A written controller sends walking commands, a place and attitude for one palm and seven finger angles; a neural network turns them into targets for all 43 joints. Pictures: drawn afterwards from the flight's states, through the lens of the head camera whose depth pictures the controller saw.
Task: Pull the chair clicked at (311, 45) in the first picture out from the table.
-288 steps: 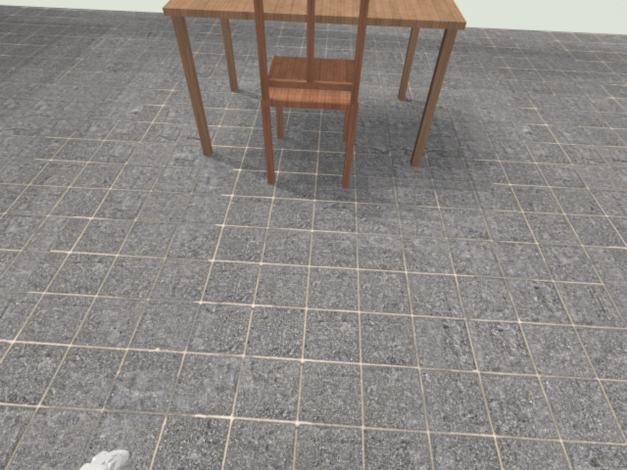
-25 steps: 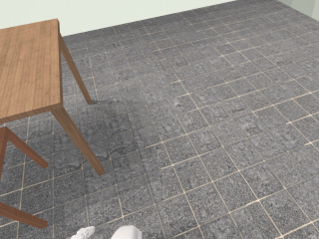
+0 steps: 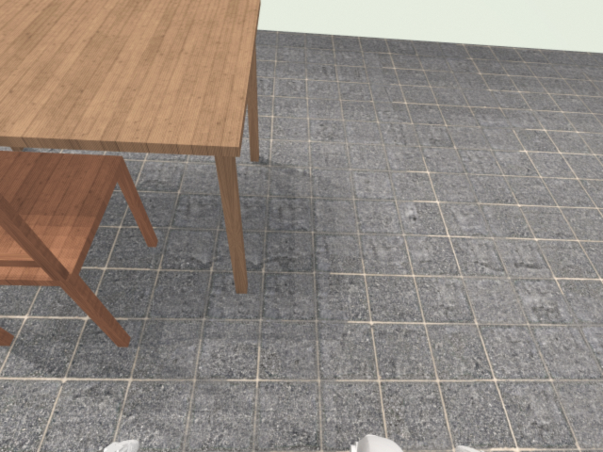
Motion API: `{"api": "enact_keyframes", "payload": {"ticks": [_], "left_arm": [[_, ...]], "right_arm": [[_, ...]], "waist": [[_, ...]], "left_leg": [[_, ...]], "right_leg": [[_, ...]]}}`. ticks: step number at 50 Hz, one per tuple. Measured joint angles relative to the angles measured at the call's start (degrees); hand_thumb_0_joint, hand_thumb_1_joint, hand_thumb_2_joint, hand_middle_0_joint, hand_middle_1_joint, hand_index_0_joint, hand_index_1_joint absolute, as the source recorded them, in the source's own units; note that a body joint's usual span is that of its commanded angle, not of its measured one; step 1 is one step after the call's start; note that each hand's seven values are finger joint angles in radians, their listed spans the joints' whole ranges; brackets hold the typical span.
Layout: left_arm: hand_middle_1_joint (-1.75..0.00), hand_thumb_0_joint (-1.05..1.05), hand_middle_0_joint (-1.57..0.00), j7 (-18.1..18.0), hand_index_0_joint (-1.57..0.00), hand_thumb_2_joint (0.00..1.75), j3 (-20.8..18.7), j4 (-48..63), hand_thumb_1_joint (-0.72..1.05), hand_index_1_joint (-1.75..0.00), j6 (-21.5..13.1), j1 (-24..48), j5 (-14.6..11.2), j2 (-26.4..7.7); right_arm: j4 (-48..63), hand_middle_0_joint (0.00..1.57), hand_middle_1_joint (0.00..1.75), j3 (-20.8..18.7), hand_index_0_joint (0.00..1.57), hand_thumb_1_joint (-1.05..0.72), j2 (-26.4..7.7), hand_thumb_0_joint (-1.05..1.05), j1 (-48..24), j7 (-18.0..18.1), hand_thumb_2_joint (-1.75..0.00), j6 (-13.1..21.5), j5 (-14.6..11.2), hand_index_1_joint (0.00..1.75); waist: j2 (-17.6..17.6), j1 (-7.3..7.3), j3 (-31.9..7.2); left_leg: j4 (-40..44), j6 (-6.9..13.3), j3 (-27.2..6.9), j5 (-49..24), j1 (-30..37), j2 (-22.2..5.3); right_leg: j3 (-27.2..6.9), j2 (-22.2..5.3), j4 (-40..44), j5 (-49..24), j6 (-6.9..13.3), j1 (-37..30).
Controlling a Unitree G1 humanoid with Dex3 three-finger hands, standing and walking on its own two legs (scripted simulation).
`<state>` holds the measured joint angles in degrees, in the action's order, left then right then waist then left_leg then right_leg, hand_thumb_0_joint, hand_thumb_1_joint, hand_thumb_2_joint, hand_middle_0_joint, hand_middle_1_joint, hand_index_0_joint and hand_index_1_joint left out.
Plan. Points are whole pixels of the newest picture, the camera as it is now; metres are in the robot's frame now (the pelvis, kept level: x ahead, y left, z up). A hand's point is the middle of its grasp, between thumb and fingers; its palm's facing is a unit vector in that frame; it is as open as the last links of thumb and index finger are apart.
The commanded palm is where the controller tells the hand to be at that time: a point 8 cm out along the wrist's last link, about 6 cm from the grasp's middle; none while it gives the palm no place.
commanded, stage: turn to face it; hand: left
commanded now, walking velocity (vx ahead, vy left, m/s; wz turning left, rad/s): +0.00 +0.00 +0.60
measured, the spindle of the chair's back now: out of the picture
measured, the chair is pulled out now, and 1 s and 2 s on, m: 0.00 0.00 0.00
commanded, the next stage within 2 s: take the last steps up to it in 1.08 s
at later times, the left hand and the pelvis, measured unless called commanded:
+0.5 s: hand out of the picture -0.01 +0.18 -0.16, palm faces +0.30 -0.92 -0.26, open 7.4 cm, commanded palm none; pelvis -0.04 -0.03 +0.00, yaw +20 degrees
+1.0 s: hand out of the picture -0.10 +0.22 -0.16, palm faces +0.52 -0.81 -0.25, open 7.4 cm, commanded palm none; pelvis -0.07 -0.01 +0.00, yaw +31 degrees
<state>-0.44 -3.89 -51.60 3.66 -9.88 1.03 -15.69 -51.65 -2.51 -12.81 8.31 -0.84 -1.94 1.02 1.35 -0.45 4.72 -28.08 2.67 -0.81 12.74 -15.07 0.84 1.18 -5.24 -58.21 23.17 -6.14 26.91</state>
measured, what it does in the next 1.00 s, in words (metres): steps on the spot, turning left: right foot, then left foot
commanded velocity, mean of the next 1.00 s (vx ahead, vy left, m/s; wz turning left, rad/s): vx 0.00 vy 0.00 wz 0.47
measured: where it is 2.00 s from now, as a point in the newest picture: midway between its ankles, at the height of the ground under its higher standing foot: outside the picture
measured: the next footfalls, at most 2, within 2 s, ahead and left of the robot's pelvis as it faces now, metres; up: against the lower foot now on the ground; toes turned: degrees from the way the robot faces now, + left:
right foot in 0.20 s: +0.04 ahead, -0.15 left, +0.00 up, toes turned +5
left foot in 0.60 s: -0.06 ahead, +0.11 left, +0.00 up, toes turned +29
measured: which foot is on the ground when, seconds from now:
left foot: down 0.00-0.20, up 0.22-0.58, down 0.60-1.00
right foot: up 0.00-0.18, down 0.20-0.60, up 0.62-1.00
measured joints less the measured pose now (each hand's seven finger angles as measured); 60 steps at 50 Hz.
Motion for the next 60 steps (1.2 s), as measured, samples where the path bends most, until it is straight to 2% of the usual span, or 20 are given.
{"api": "enact_keyframes", "payload": {"ticks": [6,9,10,11,13,16,18,21,27,30,31,34,36,39,48,54,55,56,58,60], "left_arm": [[-0.30,0.01,-0.19,-0.36,-0.20,0.90,0.64,1.97,0.90,-0.30,-0.53,3.20,-0.40,1.41],[-0.30,0.00,-0.19,-0.39,-0.20,0.90,1.17,3.22,0.90,-0.30,-1.54,3.69,-0.66,2.14],[-0.30,0.00,-0.20,-0.46,-0.20,0.90,1.32,3.56,0.90,-0.30,-2.09,3.57,-0.51,2.49],[-0.30,0.00,-0.20,-0.58,-0.20,0.90,1.55,3.64,0.90,-0.30,-2.47,3.51,-0.20,3.07],[-0.30,0.00,-0.20,-0.70,-0.20,0.90,2.24,3.77,0.90,-0.30,-2.61,2.70,0.09,3.95],[-0.30,0.00,-0.20,-0.82,-0.20,0.90,2.54,3.34,0.90,-0.30,-2.16,1.15,0.14,4.68],[-0.30,0.00,-0.20,-0.83,-0.20,0.90,2.61,2.86,0.90,-0.30,-2.00,0.46,0.23,4.74],[-0.30,0.00,-0.20,-0.80,-0.20,0.90,2.64,2.41,0.90,-0.30,-2.00,-0.29,0.44,4.58],[-0.30,0.00,-0.20,-0.40,-0.20,0.90,2.15,1.82,0.90,-0.30,-1.99,-1.64,0.94,3.02],[-0.30,0.00,-0.20,-0.18,-0.20,0.90,1.52,1.25,0.90,-0.30,-1.57,-2.97,0.53,1.56],[-0.30,0.00,-0.20,-0.12,-0.20,0.90,1.09,0.75,0.90,-0.30,-1.09,-3.05,0.25,0.72],[-0.30,0.01,-0.20,-0.52,-0.20,0.90,0.25,-1.02,0.90,-0.30,0.90,-3.06,0.21,-1.11],[-0.30,0.01,-0.20,-0.53,-0.20,0.90,-0.05,-1.95,0.90,-0.30,1.22,-2.79,0.14,-1.48],[-0.30,0.01,-0.19,-0.18,-0.20,0.90,0.02,-2.03,0.90,-0.30,0.72,-2.05,0.02,-1.31],[-0.30,0.01,-0.19,-0.36,-0.19,0.90,0.87,-1.05,0.90,-0.30,0.18,0.22,-0.13,0.94],[-0.30,0.00,-0.19,-0.57,-0.20,0.90,1.70,-0.46,0.90,-0.30,-0.91,0.66,-0.41,3.16],[-0.30,0.00,-0.19,-0.60,-0.20,0.90,1.84,-0.32,0.90,-0.30,-1.34,0.39,-0.43,3.39],[-0.30,0.00,-0.19,-0.72,-0.20,0.90,1.94,-0.38,0.90,-0.30,-1.88,0.16,-0.29,3.83],[-0.30,0.00,-0.20,-0.78,-0.20,0.90,2.44,-0.54,0.90,-0.30,-2.42,-0.41,0.11,4.84],[-0.30,0.00,-0.20,-0.81,-0.20,0.90,2.68,-0.64,0.90,-0.30,-2.43,-1.41,0.16,5.49]], "right_arm": [[-0.37,0.20,0.30,-0.56,0.21,-0.90,0.08,0.00,2.02,-0.19,-0.90,-0.66,0.32,0.30],[-0.71,0.20,0.30,-1.12,0.21,-0.90,-0.35,0.00,3.02,-0.26,-0.90,-1.21,0.13,0.30],[-0.75,0.20,0.30,-1.39,0.21,-0.90,-0.71,0.00,3.42,-0.32,-0.90,-1.38,-0.11,0.30],[-1.06,0.20,0.30,-1.78,0.21,-0.90,-1.15,0.00,3.43,-0.27,-0.90,-1.66,-0.26,0.30],[-1.43,0.20,0.30,-2.38,0.21,-0.90,-1.81,0.01,3.87,-0.32,-0.90,-2.37,-0.12,0.30],[-2.02,0.20,0.30,-2.87,0.20,-0.90,-2.47,0.01,4.47,-0.94,-0.90,-3.05,0.21,0.30],[-2.19,0.20,0.30,-2.97,0.20,-0.91,-2.59,0.01,4.90,-1.29,-0.90,-3.17,0.21,0.30],[-2.60,0.20,0.30,-2.87,0.20,-0.91,-2.52,0.01,5.12,-1.55,-0.90,-3.52,0.13,0.30],[-2.56,0.20,0.30,-2.07,0.20,-0.91,-2.11,0.01,3.04,-1.61,-0.90,-3.25,-0.21,0.30],[-1.27,0.20,0.30,-1.60,0.20,-0.91,-2.31,0.01,2.06,-1.57,-0.90,-1.79,-0.31,0.30],[-1.09,0.20,0.30,-1.63,0.20,-0.91,-1.89,0.01,1.39,-1.42,-0.90,-1.12,-0.22,0.30],[-0.30,0.20,0.30,-0.80,0.20,-0.91,-0.67,0.00,0.41,-0.89,-0.90,0.29,-0.14,0.30],[0.06,0.20,0.30,-0.38,0.20,-0.91,-0.15,0.00,0.48,-0.18,-0.90,0.68,-0.02,0.30],[-0.01,0.20,0.30,0.19,0.20,-0.90,0.18,0.00,0.64,0.48,-0.90,0.76,-0.04,0.30],[-1.22,0.20,0.30,0.82,0.21,-0.90,1.52,0.00,2.24,0.48,-0.90,0.13,0.16,0.30],[-2.54,0.20,0.30,0.47,0.21,-0.90,1.45,0.00,3.52,0.33,-0.90,-0.68,0.32,0.30],[-2.75,0.20,0.30,0.35,0.21,-0.90,1.39,0.00,3.88,0.30,-0.90,-0.76,0.18,0.30],[-3.03,0.20,0.30,0.16,0.21,-0.90,1.12,0.00,4.15,0.25,-0.90,-0.82,-0.08,0.30],[-3.72,0.20,0.30,-0.41,0.21,-0.90,0.62,0.00,4.41,0.31,-0.90,-1.42,-0.34,0.30],[-4.33,0.20,0.30,-0.95,0.20,-0.90,0.29,0.00,4.98,0.16,-0.90,-2.21,-0.17,0.30]], "waist": [[-1.68,2.08,-0.31],[-2.68,2.60,-0.62],[-3.28,2.53,-0.78],[-4.23,2.54,-0.48],[-4.96,2.84,-0.46],[-4.86,2.99,-0.70],[-4.32,3.19,-0.67],[-3.22,3.01,-0.38],[-0.59,1.04,1.06],[0.33,0.43,0.98],[1.43,0.27,1.22],[2.69,-0.46,1.41],[2.34,-0.31,1.05],[1.45,-0.26,0.79],[-0.28,0.67,-0.82],[-2.18,1.62,-1.48],[-2.31,1.61,-1.72],[-2.97,1.52,-1.82],[-4.23,1.64,-1.52],[-4.24,1.58,-1.81]], "left_leg": [[-1.03,-1.03,-3.80,-1.00,-2.07,1.38],[-3.37,-2.16,-5.69,-0.73,-4.19,2.36],[-5.15,-2.64,-6.32,-0.17,-5.32,2.61],[-9.02,-3.31,-6.64,4.39,-6.82,2.65],[-20.77,-4.09,-5.06,11.60,-10.77,3.03],[-35.07,-5.28,-1.85,10.62,-14.53,1.42],[-38.83,-6.08,-0.49,9.09,-15.04,-0.24],[-36.84,-6.93,0.95,9.11,-13.43,-2.45],[-20.58,-6.76,3.94,12.62,-6.40,-4.02],[-7.86,-5.53,4.98,5.57,-1.26,-3.46],[-8.26,-4.17,5.01,4.83,-1.88,-2.58],[-9.22,-1.01,4.62,6.54,-2.41,-1.88],[-6.70,-0.55,3.70,5.35,-1.47,-1.71],[-2.47,-0.17,2.29,2.49,0.22,-1.04],[2.11,0.07,-0.67,-1.26,1.94,1.22],[0.19,-1.36,-2.17,-1.49,-0.11,1.91],[-0.83,-1.78,-2.37,-1.20,-0.89,2.17],[-2.50,-2.27,-2.75,-0.63,-1.92,2.07],[-10.08,-3.10,-3.20,7.72,-4.77,2.06],[-20.64,-3.53,-2.66,11.61,-8.22,2.27]], "right_leg": [[-0.65,2.56,12.15,1.40,0.68,-5.35],[-0.11,3.87,23.13,-3.37,1.42,-10.42],[0.52,4.03,26.73,-6.52,3.21,-11.85],[1.33,4.21,26.55,-7.45,4.78,-11.88],[2.93,3.28,26.08,-6.83,6.16,-12.40],[4.88,1.67,27.99,-7.07,6.16,-14.30],[6.34,0.60,28.84,-7.43,6.01,-15.18],[8.58,-1.08,29.10,-7.47,5.66,-15.72],[12.28,-4.60,26.23,-6.40,4.03,-14.10],[13.85,-6.62,21.32,-4.24,2.30,-11.72],[12.35,-7.14,17.39,-0.91,1.69,-9.87],[5.84,-3.94,3.05,7.66,1.53,-3.73],[3.96,-2.07,-3.01,6.05,1.49,-0.99],[2.34,-0.68,-5.60,2.20,1.21,0.83],[0.26,1.33,4.86,1.00,1.23,-2.81],[0.75,3.46,18.99,-1.57,2.70,-9.75],[0.97,3.62,23.52,-4.28,2.90,-11.83],[1.39,4.02,26.60,-6.42,4.70,-13.08],[2.56,4.33,26.49,-7.18,7.39,-13.20],[3.56,3.63,27.56,-7.51,8.25,-13.83]]}}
